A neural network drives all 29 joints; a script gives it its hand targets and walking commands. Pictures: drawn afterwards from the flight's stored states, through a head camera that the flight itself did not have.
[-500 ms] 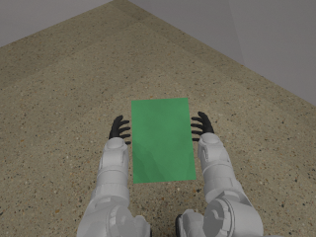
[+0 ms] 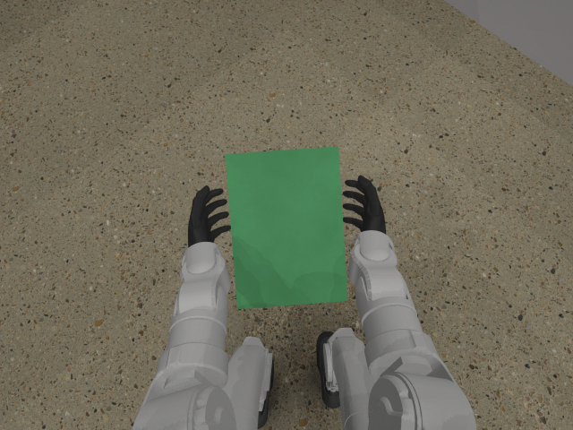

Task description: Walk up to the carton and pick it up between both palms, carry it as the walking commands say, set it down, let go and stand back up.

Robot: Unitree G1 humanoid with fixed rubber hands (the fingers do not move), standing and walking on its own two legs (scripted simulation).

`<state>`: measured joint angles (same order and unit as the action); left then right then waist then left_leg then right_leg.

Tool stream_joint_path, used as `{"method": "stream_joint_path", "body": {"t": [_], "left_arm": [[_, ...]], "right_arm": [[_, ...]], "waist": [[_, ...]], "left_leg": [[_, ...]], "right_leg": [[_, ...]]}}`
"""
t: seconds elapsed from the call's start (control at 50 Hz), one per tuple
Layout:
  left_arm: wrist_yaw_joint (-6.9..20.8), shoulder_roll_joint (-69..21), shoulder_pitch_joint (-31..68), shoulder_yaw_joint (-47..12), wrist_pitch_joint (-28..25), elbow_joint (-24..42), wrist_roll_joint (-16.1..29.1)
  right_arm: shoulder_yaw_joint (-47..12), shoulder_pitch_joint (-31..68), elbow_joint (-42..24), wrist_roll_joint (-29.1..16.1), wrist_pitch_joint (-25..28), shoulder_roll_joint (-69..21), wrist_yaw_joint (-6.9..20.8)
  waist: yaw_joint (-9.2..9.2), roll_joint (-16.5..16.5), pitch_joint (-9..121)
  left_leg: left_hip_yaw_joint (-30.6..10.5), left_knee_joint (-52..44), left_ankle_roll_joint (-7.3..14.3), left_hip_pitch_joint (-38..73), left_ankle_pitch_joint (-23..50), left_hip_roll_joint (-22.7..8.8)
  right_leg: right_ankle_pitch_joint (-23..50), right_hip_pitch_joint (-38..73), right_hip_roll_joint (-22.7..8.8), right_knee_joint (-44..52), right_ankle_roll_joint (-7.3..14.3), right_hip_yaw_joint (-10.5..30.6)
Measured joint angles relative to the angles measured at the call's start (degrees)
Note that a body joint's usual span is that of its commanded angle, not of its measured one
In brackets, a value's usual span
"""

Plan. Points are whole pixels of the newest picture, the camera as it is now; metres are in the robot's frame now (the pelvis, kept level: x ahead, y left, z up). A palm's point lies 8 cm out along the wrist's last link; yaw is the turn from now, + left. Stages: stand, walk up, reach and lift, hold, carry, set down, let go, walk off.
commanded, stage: set down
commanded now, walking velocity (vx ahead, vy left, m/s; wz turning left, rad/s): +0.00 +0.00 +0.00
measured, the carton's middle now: (286, 223) +0.41 +0.03 -0.16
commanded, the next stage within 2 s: none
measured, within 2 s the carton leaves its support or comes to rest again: neither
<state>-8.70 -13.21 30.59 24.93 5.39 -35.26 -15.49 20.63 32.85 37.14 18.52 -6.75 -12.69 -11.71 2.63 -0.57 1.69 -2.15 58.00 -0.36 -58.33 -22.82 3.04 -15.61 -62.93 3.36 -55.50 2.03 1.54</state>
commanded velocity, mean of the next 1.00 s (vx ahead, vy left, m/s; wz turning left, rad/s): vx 0.00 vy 0.00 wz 0.00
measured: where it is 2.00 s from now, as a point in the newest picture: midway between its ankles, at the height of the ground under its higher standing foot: (295, 392)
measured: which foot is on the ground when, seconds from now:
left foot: down 0.00-1.00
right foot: down 0.00-1.00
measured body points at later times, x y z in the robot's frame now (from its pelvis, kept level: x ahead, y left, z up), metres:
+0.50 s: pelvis -0.02 +0.00 -0.08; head +0.19 -0.01 +0.32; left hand +0.39 +0.15 -0.15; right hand +0.41 -0.10 -0.16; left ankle +0.04 +0.12 -0.66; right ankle +0.09 -0.09 -0.66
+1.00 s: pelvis -0.03 +0.00 -0.15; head +0.23 -0.01 +0.22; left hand +0.42 +0.16 -0.24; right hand +0.45 -0.09 -0.25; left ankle +0.04 +0.12 -0.66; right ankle +0.09 -0.09 -0.66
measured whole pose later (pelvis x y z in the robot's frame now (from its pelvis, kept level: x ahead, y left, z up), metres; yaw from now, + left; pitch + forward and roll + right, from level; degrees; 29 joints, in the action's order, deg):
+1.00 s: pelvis -0.03 +0.00 -0.15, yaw +2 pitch +38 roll +3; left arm -11.3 -8.7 49.6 28.3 10.0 -38.5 -11.9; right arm 20.8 53.7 44.4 14.8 -10.8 -5.9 -13.8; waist 2.0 0.6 4.9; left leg 0.4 93.5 -0.7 -98.6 -33.2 4.7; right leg -24.6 -104.5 3.2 -91.1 1.5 1.8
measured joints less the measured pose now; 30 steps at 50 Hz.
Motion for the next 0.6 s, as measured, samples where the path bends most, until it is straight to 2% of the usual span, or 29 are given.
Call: {"method": "stream_joint_path", "body": {"t": [0.24, 0.6], "left_arm": [[-1.47, 2.31, 2.87, -1.03, -1.1, -2.43, 3.48], [-2.57, 3.11, 12.2, 2.29, 2.39, -3.77, 2.89]], "right_arm": [[-2.62, 3.51, 3.36, -3.38, 1.23, 1.94, -2.51], [0.0, 13.63, 6.9, -3.1, -1.68, 4.56, -2.09]], "waist": [[-0.1, 0.67, 2.41], [-0.62, 1.13, 3.62]], "left_leg": [[1.03, 10.48, -0.03, -11.23, -3.86, 0.41], [1.97, 24.05, -0.01, -26.48, -7.16, 1.24]], "right_leg": [[-3.59, -11.84, 0.09, -10.88, -0.16, 0.4], [-6.41, -27.36, -0.19, -24.29, -0.49, 0.47]]}}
